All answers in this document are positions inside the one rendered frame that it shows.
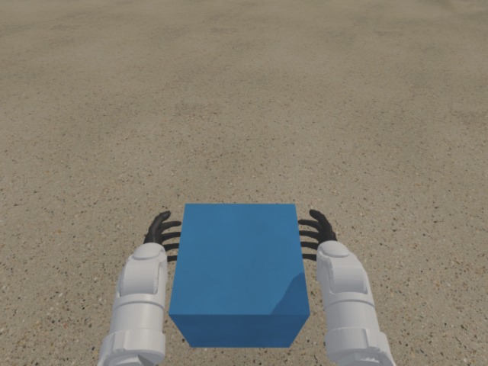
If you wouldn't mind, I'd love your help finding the robot right forearm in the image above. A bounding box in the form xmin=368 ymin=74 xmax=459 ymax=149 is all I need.
xmin=316 ymin=240 xmax=396 ymax=366

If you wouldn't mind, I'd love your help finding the robot left hand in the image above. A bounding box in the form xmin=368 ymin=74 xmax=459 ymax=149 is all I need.
xmin=143 ymin=211 xmax=181 ymax=262

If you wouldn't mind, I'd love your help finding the robot right hand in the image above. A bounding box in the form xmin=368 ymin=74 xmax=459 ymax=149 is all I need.
xmin=298 ymin=210 xmax=338 ymax=261

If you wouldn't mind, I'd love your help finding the robot left forearm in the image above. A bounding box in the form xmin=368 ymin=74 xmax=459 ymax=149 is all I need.
xmin=97 ymin=242 xmax=168 ymax=366

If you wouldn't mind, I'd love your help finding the carton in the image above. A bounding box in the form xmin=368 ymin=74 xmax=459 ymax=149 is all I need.
xmin=169 ymin=204 xmax=310 ymax=348

